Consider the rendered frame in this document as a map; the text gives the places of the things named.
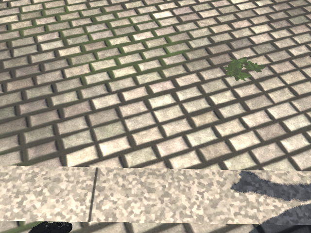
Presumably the robot left hand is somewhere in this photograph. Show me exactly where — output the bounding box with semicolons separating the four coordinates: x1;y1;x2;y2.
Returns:
28;221;73;233

